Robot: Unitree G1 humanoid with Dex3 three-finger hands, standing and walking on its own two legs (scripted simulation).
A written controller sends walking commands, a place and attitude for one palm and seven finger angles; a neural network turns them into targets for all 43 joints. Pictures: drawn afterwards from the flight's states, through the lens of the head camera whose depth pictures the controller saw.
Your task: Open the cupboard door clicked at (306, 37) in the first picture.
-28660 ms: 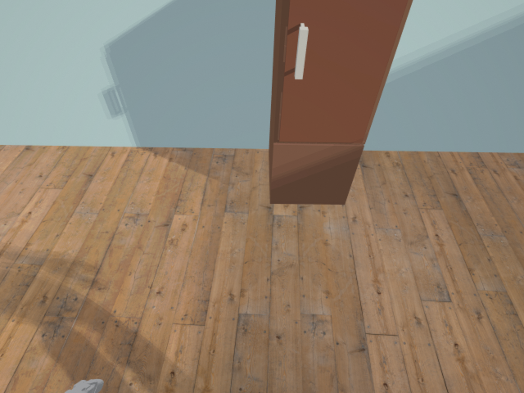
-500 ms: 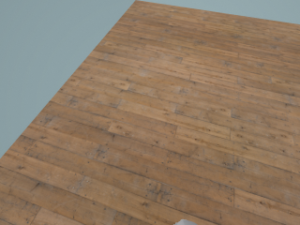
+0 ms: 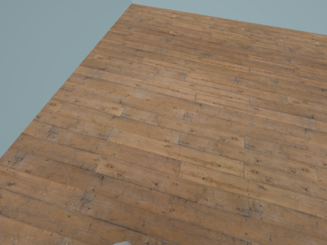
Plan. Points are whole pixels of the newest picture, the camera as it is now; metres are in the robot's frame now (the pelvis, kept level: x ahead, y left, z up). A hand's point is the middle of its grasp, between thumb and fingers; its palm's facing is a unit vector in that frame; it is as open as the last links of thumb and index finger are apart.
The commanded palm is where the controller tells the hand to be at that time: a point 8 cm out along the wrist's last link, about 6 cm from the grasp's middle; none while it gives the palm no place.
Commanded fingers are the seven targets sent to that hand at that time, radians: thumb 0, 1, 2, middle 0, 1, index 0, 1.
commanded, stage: turn to face it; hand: left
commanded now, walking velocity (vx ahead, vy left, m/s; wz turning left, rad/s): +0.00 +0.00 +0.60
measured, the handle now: out of the picture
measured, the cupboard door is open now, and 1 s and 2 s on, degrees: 46 46 46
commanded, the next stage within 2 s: none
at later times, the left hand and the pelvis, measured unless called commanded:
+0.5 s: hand out of the picture +0.07 +0.17 -0.16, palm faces +0.33 -0.91 -0.23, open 7.4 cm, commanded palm none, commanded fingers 0.00 0.90 0.90 -0.20 -0.30 -0.20 -0.30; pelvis +0.09 -0.04 +0.01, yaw +19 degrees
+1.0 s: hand out of the picture +0.08 +0.13 -0.14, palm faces +0.58 -0.77 -0.28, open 7.4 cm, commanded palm none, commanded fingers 0.00 0.90 0.90 -0.20 -0.30 -0.20 -0.30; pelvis +0.14 -0.08 +0.01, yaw +38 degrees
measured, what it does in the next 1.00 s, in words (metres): walks ahead, turning left: right foot, then left foot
